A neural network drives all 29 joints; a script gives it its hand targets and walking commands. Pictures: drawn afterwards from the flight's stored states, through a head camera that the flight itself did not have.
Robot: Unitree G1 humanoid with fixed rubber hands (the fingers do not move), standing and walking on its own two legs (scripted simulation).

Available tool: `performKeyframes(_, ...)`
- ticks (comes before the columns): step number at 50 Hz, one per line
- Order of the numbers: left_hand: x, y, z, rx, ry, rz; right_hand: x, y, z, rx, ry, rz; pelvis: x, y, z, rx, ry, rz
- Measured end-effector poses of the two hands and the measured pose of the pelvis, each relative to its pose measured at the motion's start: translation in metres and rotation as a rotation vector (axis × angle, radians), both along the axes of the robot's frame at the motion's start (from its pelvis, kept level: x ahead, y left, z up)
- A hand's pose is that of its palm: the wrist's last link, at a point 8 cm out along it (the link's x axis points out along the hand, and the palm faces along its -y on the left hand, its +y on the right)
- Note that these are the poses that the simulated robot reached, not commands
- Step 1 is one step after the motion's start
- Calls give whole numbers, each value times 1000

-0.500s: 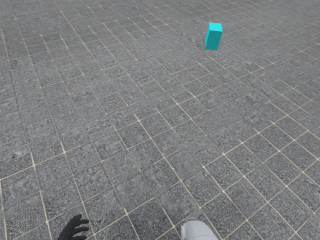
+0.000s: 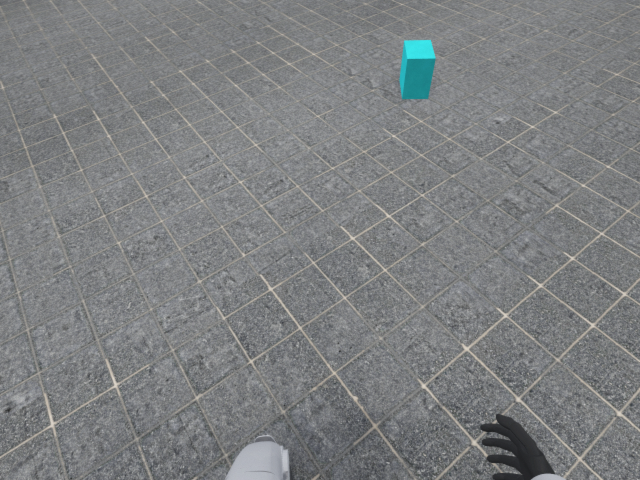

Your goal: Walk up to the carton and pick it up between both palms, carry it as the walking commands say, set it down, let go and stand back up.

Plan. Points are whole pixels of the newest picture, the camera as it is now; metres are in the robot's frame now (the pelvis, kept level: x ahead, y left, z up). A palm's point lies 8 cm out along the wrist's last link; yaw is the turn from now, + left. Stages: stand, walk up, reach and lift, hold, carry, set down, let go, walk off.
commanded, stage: walk up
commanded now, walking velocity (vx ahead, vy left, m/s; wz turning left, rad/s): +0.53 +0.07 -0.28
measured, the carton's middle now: (416, 70) +2.22 -0.39 -0.67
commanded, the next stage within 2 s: none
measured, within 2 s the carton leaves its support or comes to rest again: neither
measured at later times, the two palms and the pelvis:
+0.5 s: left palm (214, 327) +0.37 +0.23 -0.15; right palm out of the picture +0.13 -0.23 -0.11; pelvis +0.23 +0.02 +0.00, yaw -6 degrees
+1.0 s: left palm (242, 299) +0.42 +0.19 -0.13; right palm (505, 226) +0.58 -0.31 -0.12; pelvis +0.46 -0.06 +0.00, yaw -6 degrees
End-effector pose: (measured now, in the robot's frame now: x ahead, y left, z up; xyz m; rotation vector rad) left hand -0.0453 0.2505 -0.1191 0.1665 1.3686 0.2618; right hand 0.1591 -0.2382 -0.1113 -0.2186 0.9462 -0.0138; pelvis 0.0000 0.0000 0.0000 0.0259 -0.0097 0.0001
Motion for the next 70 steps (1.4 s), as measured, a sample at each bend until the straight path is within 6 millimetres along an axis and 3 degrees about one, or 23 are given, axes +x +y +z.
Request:
performKeyframes(5,36,24,-14,-24,51,16,84,36,9,-1,-93,18,57,25,-8,-29,12,-23)
performKeyframes(8,77,46,-36,-36,56,-21,106,41,1,-53,-116,-25,92,41,-25,-41,14,-54)
performKeyframes(10,120,55,-41,-41,20,-52,92,34,-3,-89,-45,-73,109,45,-23,-39,11,-72)
performKeyframes(14,212,58,-38,-78,-75,-131,37,12,0,-150,149,-207,145,48,-12,-52,1,-83)
performKeyframes(18,290,42,-33,-121,-135,-200,-8,7,5,-162,309,-311,179,44,-4,-67,-4,-87)
performKeyframes(21,343,21,-31,-154,-173,-247,-28,9,6,-147,404,-372,202,35,-2,-73,-6,-97)
performKeyframes(26,433,-27,-25,-191,-248,-330,-32,7,1,-98,505,-452,242,11,-4,-61,-5,-115)
performKeyframes(31,522,-75,-20,-154,-339,-400,0,-20,-24,-46,568,-465,292,-26,-19,-35,19,-110)
performKeyframes(33,543,-82,-24,-103,-367,-395,26,-37,-41,-29,570,-424,310,-41,-30,-28,29,-105)
performKeyframes(34,544,-83,-24,-82,-356,-385,48,-45,-46,-24,544,-403,317,-46,-30,-28,28,-106)
performKeyframes(40,496,-66,-12,-9,-162,-252,215,-81,-37,-12,264,-286,365,-62,-10,-18,13,-108)
performKeyframes(44,467,-60,-4,6,-63,-164,306,-85,-25,0,156,-214,400,-64,-2,-8,7,-112)
performKeyframes(47,458,-59,-4,-7,4,-114,367,-79,-15,12,93,-171,428,-63,0,-14,5,-107)
performKeyframes(52,473,-59,-17,-55,87,-66,461,-59,-3,5,4,-112,481,-53,-6,-37,12,-103)
performKeyframes(54,489,-54,-26,-72,114,-56,493,-51,-2,-13,-28,-105,506,-45,-12,-46,16,-116)
performKeyframes(56,513,-45,-40,-83,133,-69,511,-49,-7,-45,-43,-121,529,-37,-22,-50,19,-131)
performKeyframes(58,550,-37,-46,-84,111,-90,503,-51,-11,-75,14,-160,547,-34,-22,-52,18,-137)
performKeyframes(62,640,-35,-43,-100,13,-164,452,-61,-7,-111,207,-272,583,-35,-10,-64,10,-136)
performKeyframes(66,724,-49,-35,-123,-69,-232,408,-60,0,-106,362,-367,616,-41,0,-77,6,-129)
performKeyframes(70,800,-77,-30,-153,-146,-291,385,-56,4,-84,479,-439,647,-56,2,-79,3,-129)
